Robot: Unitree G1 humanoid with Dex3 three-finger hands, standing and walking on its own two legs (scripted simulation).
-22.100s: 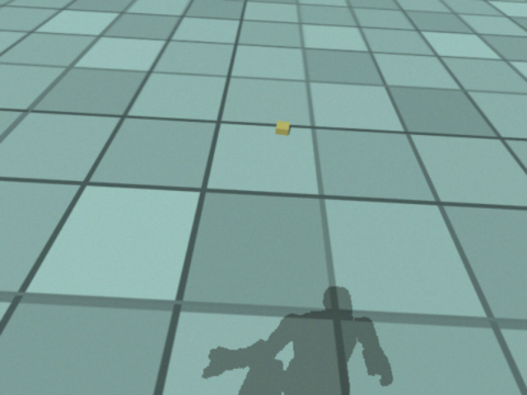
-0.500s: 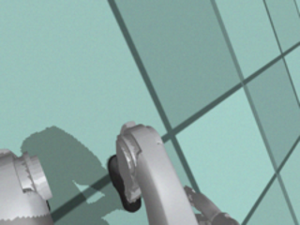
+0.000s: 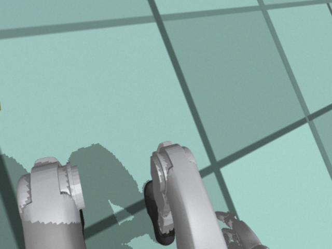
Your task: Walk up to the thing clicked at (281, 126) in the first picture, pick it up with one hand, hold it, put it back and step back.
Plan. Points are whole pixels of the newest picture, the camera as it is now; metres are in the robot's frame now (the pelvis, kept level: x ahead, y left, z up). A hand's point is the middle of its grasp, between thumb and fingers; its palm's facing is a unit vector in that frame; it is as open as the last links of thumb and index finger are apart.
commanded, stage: settle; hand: left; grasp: from above
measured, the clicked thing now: out of the picture +0.46 +0.36 -0.20
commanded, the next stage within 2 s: lift in 0.06 s
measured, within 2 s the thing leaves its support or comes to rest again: neither
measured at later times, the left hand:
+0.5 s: hand out of the picture +0.43 +0.35 -0.10, palm faces -0.48 -0.12 -0.87, open 10.9 cm
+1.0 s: hand out of the picture +0.35 +0.34 +0.09, palm faces -0.43 -0.14 -0.89, open 10.8 cm
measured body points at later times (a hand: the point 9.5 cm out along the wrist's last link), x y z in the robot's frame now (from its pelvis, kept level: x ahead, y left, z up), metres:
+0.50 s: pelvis -0.01 +0.00 +0.04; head +0.22 +0.08 +0.41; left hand +0.45 +0.35 -0.05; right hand +0.08 -0.27 -0.07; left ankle +0.08 +0.14 -0.29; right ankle +0.10 -0.13 -0.29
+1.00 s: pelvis -0.01 +0.00 +0.17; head +0.16 +0.06 +0.58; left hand +0.37 +0.34 +0.14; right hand +0.16 -0.24 +0.05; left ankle +0.08 +0.14 -0.29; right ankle +0.10 -0.13 -0.29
